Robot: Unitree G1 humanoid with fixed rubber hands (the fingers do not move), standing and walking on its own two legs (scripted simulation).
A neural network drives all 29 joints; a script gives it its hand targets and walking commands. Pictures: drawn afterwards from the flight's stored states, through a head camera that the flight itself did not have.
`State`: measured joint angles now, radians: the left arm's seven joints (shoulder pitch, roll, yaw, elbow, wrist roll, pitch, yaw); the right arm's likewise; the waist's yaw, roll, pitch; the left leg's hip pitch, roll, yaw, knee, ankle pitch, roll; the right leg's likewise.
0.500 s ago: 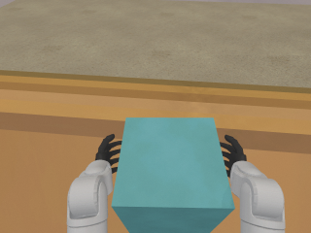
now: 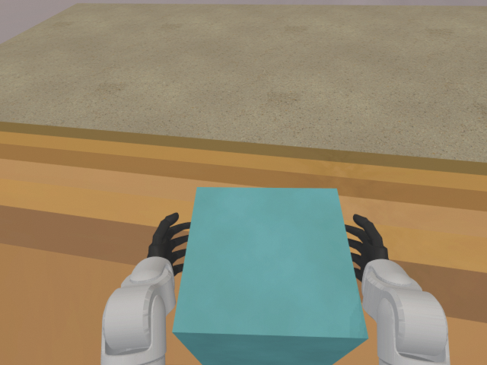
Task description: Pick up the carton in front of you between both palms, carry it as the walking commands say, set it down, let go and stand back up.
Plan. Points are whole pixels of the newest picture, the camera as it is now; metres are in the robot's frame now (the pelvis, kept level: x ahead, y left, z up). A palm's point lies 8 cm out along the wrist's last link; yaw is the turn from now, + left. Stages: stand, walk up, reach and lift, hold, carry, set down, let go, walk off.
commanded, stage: carry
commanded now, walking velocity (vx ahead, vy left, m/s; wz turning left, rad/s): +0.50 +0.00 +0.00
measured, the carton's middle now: (264, 284) +0.27 +0.00 +0.02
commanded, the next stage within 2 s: none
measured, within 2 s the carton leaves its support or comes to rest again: neither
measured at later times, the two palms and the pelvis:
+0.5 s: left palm (189, 102) +0.68 +0.17 +0.10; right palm (315, 100) +0.67 -0.13 +0.11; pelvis +0.31 +0.04 -0.01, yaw -1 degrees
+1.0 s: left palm (202, 57) +1.00 +0.18 +0.07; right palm (295, 55) +1.00 -0.12 +0.07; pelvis +0.64 +0.02 -0.05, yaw -2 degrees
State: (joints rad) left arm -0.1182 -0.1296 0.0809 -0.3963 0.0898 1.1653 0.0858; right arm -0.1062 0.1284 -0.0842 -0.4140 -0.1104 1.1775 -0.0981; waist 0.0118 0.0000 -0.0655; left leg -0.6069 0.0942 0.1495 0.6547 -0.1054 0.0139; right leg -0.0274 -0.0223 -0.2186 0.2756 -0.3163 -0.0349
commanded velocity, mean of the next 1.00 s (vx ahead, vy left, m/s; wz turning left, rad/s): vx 0.50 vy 0.00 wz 0.00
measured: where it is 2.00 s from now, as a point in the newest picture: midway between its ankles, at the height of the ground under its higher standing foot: (252, 209)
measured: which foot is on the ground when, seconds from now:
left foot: up 0.00-0.08, down 0.10-0.60, up 0.62-1.00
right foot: down 0.00-0.14, up 0.16-0.56, down 0.58-1.00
